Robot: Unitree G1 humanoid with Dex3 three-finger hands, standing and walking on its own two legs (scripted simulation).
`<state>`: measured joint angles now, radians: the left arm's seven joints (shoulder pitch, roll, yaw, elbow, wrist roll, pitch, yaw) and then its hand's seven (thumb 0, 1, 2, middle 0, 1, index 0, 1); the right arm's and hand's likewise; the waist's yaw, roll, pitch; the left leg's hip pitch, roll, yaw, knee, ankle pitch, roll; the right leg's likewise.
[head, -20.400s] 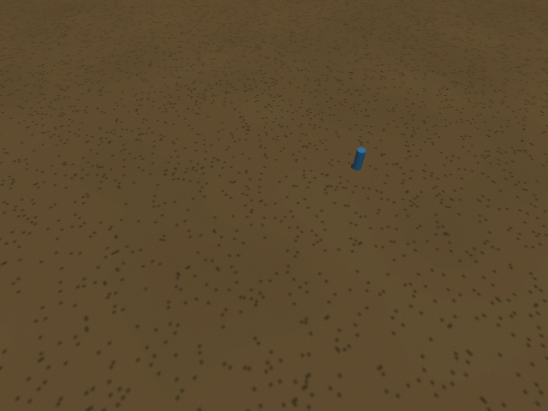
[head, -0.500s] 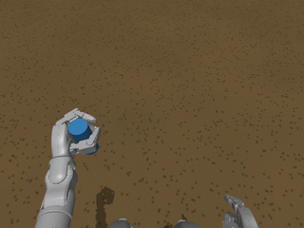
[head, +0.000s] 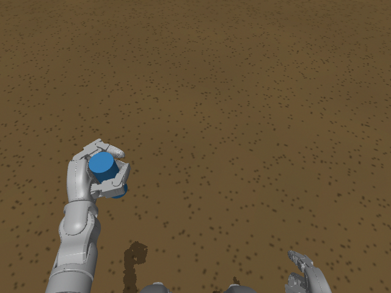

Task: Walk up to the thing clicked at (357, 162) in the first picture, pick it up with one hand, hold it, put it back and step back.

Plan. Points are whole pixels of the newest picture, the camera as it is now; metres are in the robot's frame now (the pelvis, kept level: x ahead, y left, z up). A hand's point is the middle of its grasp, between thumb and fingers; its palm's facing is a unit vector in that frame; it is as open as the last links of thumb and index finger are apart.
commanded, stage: hold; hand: left
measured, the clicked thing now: (110, 177) +0.33 +0.18 +0.04
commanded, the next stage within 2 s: crouch in 1.62 s
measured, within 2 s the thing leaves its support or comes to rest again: neither
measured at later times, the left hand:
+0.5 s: hand (111, 172) +0.33 +0.17 +0.06, palm faces +0.15 -0.99 +0.01, open 5.8 cm
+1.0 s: hand (110, 175) +0.33 +0.18 +0.06, palm faces +0.14 -0.99 +0.00, open 5.8 cm
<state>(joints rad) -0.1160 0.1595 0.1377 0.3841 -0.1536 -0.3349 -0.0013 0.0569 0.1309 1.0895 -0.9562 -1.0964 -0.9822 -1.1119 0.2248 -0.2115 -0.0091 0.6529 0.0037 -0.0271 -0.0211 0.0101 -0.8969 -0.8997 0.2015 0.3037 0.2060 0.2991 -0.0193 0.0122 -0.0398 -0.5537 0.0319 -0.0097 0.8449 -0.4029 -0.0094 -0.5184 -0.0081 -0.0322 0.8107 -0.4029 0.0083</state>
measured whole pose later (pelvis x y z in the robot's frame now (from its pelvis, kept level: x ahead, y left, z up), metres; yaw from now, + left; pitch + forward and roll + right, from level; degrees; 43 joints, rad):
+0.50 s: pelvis +0.00 +0.00 +0.00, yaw +0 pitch +6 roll -1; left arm -0.11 0.16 0.14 0.37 -0.15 -0.34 0.00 0.06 0.13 1.09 -0.95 -1.10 -0.98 -1.11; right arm 0.22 -0.21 -0.01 0.65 0.01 -0.04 -0.02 0.01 -0.89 -0.90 0.20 0.30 0.21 0.30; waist -0.01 0.01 -0.04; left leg -0.55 0.03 -0.01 0.84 -0.40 -0.01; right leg -0.51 -0.01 -0.03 0.80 -0.40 0.01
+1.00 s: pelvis +0.00 +0.00 +0.00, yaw +0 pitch +6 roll -1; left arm -0.08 0.16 0.14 0.36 -0.15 -0.34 -0.01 0.06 0.14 1.08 -0.95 -1.10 -0.98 -1.12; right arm 0.23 -0.22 -0.01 0.66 0.00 -0.04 -0.02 0.01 -0.89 -0.90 0.20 0.30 0.21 0.30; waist -0.01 0.01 -0.04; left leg -0.55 0.03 -0.01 0.85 -0.41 0.00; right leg -0.51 -0.01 -0.03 0.80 -0.40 0.01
